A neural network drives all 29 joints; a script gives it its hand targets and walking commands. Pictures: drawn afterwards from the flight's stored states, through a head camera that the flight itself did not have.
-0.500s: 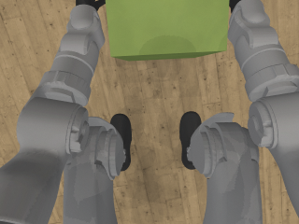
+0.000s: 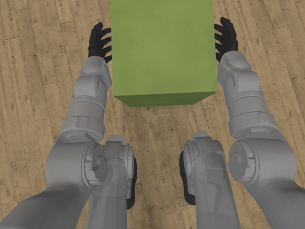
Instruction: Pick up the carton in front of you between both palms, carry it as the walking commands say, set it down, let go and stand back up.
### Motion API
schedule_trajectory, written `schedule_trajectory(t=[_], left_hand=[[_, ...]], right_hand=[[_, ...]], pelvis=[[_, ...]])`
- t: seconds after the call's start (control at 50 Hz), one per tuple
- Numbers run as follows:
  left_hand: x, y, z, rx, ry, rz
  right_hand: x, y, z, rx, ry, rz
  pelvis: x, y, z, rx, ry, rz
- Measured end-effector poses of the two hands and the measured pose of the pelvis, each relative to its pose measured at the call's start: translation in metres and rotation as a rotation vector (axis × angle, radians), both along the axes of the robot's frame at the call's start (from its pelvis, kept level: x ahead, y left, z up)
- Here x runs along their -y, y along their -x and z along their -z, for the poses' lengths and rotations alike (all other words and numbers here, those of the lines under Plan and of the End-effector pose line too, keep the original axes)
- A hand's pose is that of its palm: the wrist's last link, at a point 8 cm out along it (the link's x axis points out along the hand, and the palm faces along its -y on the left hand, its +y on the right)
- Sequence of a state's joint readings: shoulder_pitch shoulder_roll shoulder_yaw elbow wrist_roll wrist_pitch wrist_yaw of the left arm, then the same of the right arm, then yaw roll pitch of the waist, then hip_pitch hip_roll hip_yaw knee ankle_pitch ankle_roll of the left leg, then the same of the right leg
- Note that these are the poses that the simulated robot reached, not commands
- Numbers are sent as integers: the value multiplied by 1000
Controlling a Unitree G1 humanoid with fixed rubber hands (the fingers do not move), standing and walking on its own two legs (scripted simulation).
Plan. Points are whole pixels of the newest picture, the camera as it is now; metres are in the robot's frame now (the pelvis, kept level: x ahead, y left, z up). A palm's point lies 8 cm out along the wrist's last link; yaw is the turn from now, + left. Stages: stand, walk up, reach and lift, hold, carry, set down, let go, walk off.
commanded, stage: reach and lift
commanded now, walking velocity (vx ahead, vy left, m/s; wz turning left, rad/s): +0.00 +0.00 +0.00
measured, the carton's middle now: (161, 64) +0.52 -0.03 -0.14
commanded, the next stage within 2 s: none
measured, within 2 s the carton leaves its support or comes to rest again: neither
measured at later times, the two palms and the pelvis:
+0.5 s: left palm (66, 38) +0.48 +0.13 +0.08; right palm (268, 35) +0.47 -0.18 +0.08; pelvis +0.02 +0.01 +0.13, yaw -2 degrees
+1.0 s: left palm out of the picture +0.44 +0.13 +0.24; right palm out of the picture +0.42 -0.17 +0.24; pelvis +0.07 +0.00 +0.27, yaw -2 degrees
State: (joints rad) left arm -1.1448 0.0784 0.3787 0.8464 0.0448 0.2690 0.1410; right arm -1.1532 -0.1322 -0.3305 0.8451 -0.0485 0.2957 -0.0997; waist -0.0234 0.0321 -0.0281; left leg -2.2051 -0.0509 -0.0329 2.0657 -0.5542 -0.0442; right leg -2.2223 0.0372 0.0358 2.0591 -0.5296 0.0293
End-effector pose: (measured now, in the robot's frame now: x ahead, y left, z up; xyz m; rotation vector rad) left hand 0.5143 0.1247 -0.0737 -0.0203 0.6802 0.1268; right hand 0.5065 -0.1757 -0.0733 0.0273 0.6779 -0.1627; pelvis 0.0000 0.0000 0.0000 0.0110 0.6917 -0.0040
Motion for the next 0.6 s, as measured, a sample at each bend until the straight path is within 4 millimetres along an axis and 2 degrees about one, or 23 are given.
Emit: schedule_trajectory(t=[0.12, 0.26, 0.42, 0.6], left_hand=[[-1, 14, -47, -20, -6, 5], [2, 16, -85, -10, 3, 19], [2, 25, -128, -1, 1, 18], [-3, 41, -188, -3, 4, 4]], right_hand=[[-1, 15, -46, -21, 0, 0], [2, 23, -85, -13, 5, 16], [2, 32, -127, -3, -6, 21], [-3, 46, -185, -5, -19, 18]], pelvis=[[-4, 4, -37, -31, -2, 15], [-7, 1, -69, -47, 6, 15], [-8, -11, -107, -35, 3, 23], [-5, -29, -156, 28, 3, 24]])
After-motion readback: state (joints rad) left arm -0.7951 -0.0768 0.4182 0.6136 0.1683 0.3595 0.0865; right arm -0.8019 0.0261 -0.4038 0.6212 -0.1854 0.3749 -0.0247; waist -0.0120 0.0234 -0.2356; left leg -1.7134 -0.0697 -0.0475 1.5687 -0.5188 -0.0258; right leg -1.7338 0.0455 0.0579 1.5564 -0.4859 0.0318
